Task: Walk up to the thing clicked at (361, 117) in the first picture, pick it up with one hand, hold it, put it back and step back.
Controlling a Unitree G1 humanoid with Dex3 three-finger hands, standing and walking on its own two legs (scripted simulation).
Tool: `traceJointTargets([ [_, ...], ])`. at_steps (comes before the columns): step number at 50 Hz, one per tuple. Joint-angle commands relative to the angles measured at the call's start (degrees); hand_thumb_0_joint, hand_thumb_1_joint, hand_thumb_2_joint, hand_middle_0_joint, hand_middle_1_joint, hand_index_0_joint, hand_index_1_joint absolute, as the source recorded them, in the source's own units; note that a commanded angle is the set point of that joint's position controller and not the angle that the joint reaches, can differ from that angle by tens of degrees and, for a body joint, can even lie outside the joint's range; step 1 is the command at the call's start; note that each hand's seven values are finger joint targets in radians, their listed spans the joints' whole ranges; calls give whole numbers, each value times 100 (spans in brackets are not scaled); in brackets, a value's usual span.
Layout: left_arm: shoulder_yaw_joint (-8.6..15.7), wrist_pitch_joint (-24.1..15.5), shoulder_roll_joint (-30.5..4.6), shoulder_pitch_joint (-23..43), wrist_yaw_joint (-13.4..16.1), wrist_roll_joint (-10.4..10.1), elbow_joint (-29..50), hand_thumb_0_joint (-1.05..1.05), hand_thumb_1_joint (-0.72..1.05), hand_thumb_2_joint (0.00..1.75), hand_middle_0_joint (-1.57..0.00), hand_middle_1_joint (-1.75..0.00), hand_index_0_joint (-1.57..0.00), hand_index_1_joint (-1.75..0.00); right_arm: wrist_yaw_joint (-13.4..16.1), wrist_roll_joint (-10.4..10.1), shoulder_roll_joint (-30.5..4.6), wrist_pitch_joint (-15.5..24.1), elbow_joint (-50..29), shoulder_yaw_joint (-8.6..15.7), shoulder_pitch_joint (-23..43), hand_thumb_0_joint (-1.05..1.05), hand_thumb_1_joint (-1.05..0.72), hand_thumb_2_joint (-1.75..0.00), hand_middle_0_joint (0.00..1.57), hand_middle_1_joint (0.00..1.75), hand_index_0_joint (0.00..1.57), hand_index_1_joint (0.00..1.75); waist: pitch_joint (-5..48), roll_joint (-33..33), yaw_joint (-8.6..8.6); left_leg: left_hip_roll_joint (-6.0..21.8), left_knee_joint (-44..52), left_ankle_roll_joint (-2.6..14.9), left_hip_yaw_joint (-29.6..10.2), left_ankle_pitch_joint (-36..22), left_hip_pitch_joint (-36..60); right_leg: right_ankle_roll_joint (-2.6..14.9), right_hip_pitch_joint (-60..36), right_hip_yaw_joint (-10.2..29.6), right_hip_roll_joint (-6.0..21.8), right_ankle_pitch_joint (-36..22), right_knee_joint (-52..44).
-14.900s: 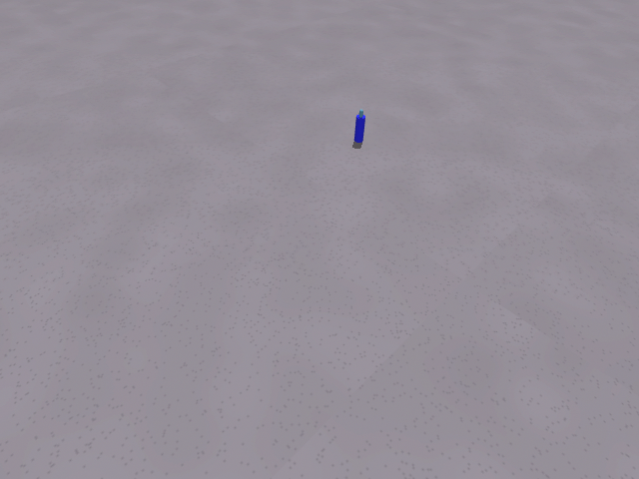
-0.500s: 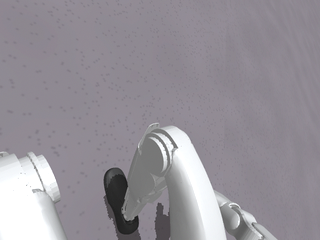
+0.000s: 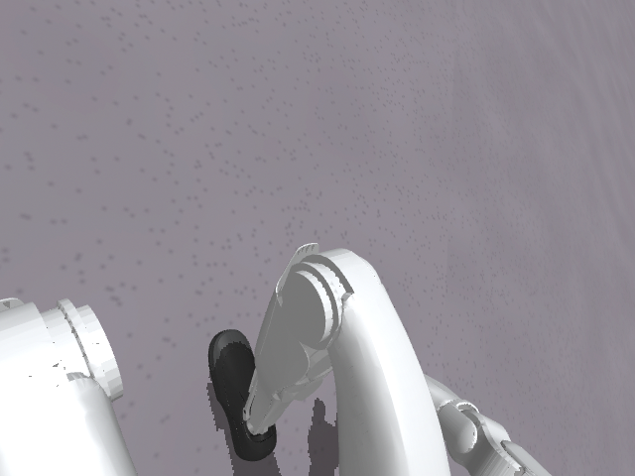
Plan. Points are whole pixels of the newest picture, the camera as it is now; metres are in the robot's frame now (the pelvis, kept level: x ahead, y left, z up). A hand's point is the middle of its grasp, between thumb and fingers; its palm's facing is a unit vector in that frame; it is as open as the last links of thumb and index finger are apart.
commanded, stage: settle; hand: left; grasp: from the side
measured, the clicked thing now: out of the picture +0.44 +0.29 -0.19
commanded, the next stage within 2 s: lift in 1.88 s
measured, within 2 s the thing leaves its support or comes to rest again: neither
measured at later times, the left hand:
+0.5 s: hand out of the picture +0.43 +0.32 -0.05, palm faces +0.27 -0.96 -0.06, open 8.7 cm
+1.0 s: hand out of the picture +0.44 +0.32 +0.01, palm faces +0.26 -0.96 -0.05, open 8.7 cm
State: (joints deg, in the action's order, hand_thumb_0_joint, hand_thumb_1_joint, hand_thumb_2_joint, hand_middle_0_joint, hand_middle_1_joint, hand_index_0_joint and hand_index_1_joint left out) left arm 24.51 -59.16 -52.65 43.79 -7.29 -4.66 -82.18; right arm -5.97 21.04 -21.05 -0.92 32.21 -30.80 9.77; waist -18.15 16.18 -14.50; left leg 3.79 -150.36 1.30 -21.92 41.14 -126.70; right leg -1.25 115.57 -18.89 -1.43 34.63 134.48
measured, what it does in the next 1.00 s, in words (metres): stands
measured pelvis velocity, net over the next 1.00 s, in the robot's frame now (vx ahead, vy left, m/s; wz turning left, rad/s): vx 0.03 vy -0.01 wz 0.16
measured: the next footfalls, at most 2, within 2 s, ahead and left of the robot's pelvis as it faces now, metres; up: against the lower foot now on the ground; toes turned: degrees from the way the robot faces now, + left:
none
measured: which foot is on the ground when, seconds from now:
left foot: down 0.00-1.00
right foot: down 0.00-1.00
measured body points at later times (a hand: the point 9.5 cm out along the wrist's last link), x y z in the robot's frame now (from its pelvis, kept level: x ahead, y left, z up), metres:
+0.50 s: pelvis +0.00 -0.01 +0.01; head +0.20 +0.14 +0.39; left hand +0.41 +0.37 -0.05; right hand +0.17 -0.25 -0.06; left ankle +0.08 +0.12 -0.27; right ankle +0.14 -0.11 -0.26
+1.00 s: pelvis +0.03 -0.01 +0.05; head +0.23 +0.09 +0.43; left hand +0.42 +0.37 +0.01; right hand +0.20 -0.26 -0.06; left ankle +0.08 +0.12 -0.26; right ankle +0.14 -0.11 -0.26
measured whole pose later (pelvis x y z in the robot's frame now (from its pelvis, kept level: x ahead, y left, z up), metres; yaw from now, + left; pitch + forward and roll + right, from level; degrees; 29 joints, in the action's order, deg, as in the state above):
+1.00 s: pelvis +0.03 -0.01 +0.05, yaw +9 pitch +32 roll -8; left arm 24.4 -33.2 -31.4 37.7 -16.7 -9.3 -51.7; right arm -3.5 5.0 -17.9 -1.7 36.3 -7.2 -4.5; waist 2.8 1.2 -8.4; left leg 4.0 -136.5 1.1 -7.3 41.3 -127.6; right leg 1.4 122.9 -8.1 2.1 39.8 131.1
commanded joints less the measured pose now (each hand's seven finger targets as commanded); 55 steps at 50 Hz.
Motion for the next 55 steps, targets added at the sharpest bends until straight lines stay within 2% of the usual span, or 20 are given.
traceJointTargets([
  [1,200,-367,-1005,1703,-27,-94,1684,0,43,137,-140,-149,-140,-150,81,-56,-2061,-135,22,800,-405,0,-90,-90,20,30,20,30,3733,-4035,-753,242,1990,-316,456,-1237,2856,192,-1336,-29,-351,-1228,-861],
  [8,152,239,-567,1248,-119,-131,2310,0,35,142,-146,-157,-146,-158,85,-318,-1944,-227,-32,1180,-770,0,-89,-90,20,30,20,30,4150,-4080,-458,208,2255,-317,591,-1198,2897,237,-1175,77,-294,-1138,-884],
  [14,213,694,-273,1218,-161,-308,2973,0,26,136,-143,-153,-143,-155,78,-611,-1772,-222,-89,1548,-1049,0,-90,-90,20,30,20,30,4468,-3679,-209,102,2278,-175,850,-859,2321,263,-1166,271,-265,-944,-982],
  [17,135,894,-20,1228,-201,-337,3196,0,27,136,-144,-153,-144,-155,72,-753,-1716,-202,-102,1742,-1235,0,-89,-90,20,30,20,30,4560,-3590,-175,61,2369,-141,893,-661,2228,276,-1037,315,-230,-816,-1018],
  [18,-50,960,141,1288,-225,-296,3286,0,30,136,-142,-152,-142,-153,63,-775,-1649,-204,-61,1791,-1320,0,-88,-89,20,30,20,30,4622,-3568,-190,43,2371,-135,951,-667,2173,282,-1047,352,-232,-802,-1031],
  [20,20,1105,110,1207,-269,-258,3351,0,28,135,-142,-152,-142,-153,67,-879,-1588,-185,-69,1924,-1372,0,-88,-89,20,30,20,30,4627,-3522,-56,12,2478,-103,996,-450,2077,303,-850,399,-203,-586,-1054],
  [21,-75,1202,256,1133,-307,-240,3333,0,30,136,-143,-153,-143,-154,66,-908,-1553,-186,21,1993,-1507,0,-88,-89,20,30,20,30,4640,-3484,-21,4,2491,-99,1049,-429,2085,308,-849,442,-202,-562,-1116],
  [27,29,1583,450,1189,-391,-363,3647,0,33,135,-142,-152,-142,-153,91,-1160,-1407,-184,25,2260,-1712,0,-88,-89,20,30,20,30,4905,-3374,198,-69,2760,-67,1181,-91,2092,335,-654,587,-124,-191,-1242],
  [28,118,1582,269,1419,-393,-374,4025,0,31,135,-142,-152,-142,-153,112,-1192,-1414,-182,33,2333,-1729,0,-88,-89,20,30,20,30,5066,-3444,284,-71,2788,-56,1210,-5,2152,346,-651,626,-121,-120,-1274],
  [30,133,1663,282,1283,-429,-370,4173,0,31,135,-142,-152,-142,-153,128,-1244,-1317,-192,75,2401,-1819,0,-88,-89,20,30,20,30,5284,-3420,373,-96,2812,-55,1313,-211,2181,351,-774,702,-111,-202,-1293],
  [37,52,1926,653,1082,-690,-540,3993,0,28,133,-142,-151,-142,-152,226,-1456,-1163,-103,171,2611,-2056,0,-89,-90,20,30,20,30,5560,-3046,363,-114,2790,11,1499,-674,2177,343,-999,949,-57,-544,-1467],
  [38,200,1899,467,1378,-705,-564,4372,0,27,134,-143,-152,-143,-153,240,-1467,-1127,-96,221,2661,-2127,0,-89,-90,20,30,20,30,5726,-3058,420,-113,2784,10,1526,-724,2229,344,-1066,991,-52,-584,-1500],
  [40,46,1997,772,971,-797,-589,4066,0,24,134,-144,-153,-144,-154,254,-1502,-1072,-76,170,2682,-2122,0,-90,-90,20,30,20,30,5792,-2973,452,-118,2821,16,1569,-849,2281,337,-1199,1039,-34,-647,-1540],
  [42,172,2001,625,1213,-871,-629,4438,0,25,133,-143,-152,-143,-153,275,-1538,-1100,-43,238,2759,-2225,0,-90,-90,20,30,20,30,6049,-3038,480,-119,2879,2,1576,-1080,2507,344,-1256,1064,-8,-819,-1536],
  [43,252,2057,605,1013,-894,-623,4285,0,26,132,-143,-151,-143,-153,290,-1542,-1070,-37,241,2768,-2252,0,-90,-90,20,30,20,30,6101,-3041,529,-116,2873,0,1595,-1220,2573,335,-1317,1088,-8,-923,-1550],
  [48,299,2176,785,1104,-946,-682,4337,0,22,133,-143,-152,-143,-153,329,-1629,-1012,-13,166,2840,-2271,0,-90,-90,20,30,20,30,6209,-2932,599,-145,2980,20,1631,-1430,2558,343,-1446,1147,28,-1055,-1599],
  [50,475,2178,560,1283,-895,-621,4618,0,22,134,-145,-153,-145,-154,336,-1621,-983,-19,255,2890,-2372,0,-90,-90,20,30,20,30,6391,-3106,674,-125,3013,-9,1640,-1587,2884,354,-1365,1163,24,-1091,-1598],
  [51,289,2234,862,941,-920,-603,4290,0,20,134,-145,-152,-144,-154,335,-1641,-948,-21,175,2890,-2303,0,-90,-90,20,30,20,30,6242,-2998,636,-140,3075,-4,1643,-1514,2811,366,-1314,1157,25,-997,-1639],
  [52,361,2203,756,1238,-926,-598,4559,0,22,136,-145,-153,-144,-155,339,-1619,-930,-21,263,2911,-2376,0,-89,-90,20,30,20,30,6298,-2971,618,-142,3013,13,1676,-1517,2737,342,-1478,1181,24,-1073,-1672],
  [55,253,2258,897,1235,-946,-523,4314,0,20,134,-144,-151,-143,-153,347,-1626,-875,3,292,2940,-2382,0,-90,-90,20,30,20,30,6200,-2817,564,-159,3033,40,1748,-1431,2550,325,-1608,1230,38,-1052,-1754],
])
